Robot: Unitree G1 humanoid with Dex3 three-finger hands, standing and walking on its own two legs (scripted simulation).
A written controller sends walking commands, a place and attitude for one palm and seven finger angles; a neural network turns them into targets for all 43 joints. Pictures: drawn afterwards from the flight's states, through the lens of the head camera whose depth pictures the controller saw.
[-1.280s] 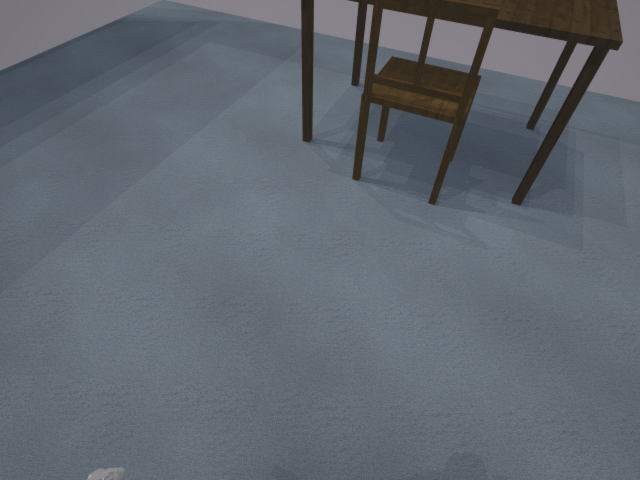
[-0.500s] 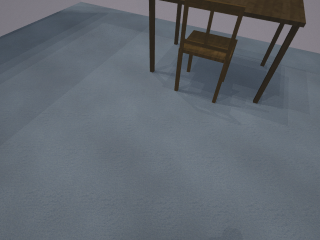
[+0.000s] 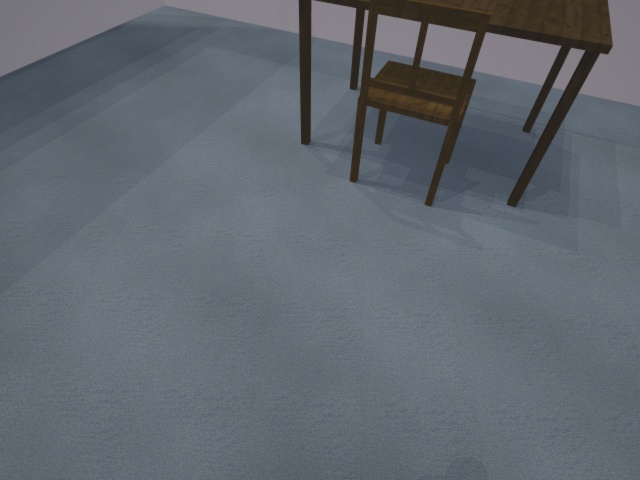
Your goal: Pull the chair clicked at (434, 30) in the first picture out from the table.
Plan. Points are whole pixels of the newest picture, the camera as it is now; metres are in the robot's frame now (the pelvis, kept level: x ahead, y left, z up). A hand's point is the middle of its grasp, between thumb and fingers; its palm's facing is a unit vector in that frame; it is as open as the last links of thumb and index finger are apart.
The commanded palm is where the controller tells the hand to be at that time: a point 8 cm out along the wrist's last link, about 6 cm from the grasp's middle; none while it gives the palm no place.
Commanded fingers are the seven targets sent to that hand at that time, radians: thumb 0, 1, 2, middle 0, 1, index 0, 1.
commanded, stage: look at it before walking up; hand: left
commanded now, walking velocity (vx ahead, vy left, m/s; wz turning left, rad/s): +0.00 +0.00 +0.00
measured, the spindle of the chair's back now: (417, 56) +1.51 -0.28 -0.12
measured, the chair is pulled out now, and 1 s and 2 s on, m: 0.00 0.00 0.00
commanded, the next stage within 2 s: walk to a spot facing it in 0.16 s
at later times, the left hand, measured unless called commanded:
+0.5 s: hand out of the picture +0.06 +0.21 -0.18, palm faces -0.08 -0.96 -0.26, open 7.4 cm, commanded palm none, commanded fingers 0.00 0.90 0.90 -0.20 -0.30 -0.20 -0.30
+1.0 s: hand (227, 470) +0.17 +0.15 -0.18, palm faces -0.20 -0.96 -0.18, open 7.3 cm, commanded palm none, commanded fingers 0.00 0.90 0.90 -0.20 -0.30 -0.20 -0.30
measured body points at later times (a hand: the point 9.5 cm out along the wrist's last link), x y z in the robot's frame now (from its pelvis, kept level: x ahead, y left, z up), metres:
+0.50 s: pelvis +0.03 -0.01 -0.01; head +0.03 -0.01 +0.44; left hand +0.07 +0.26 -0.16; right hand +0.06 -0.28 -0.16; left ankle +0.00 +0.13 -0.75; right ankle +0.00 -0.11 -0.74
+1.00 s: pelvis +0.20 -0.04 -0.01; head +0.24 -0.04 +0.43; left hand +0.18 +0.20 -0.17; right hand +0.27 -0.29 -0.15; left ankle +0.34 +0.06 -0.73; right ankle +0.04 -0.11 -0.75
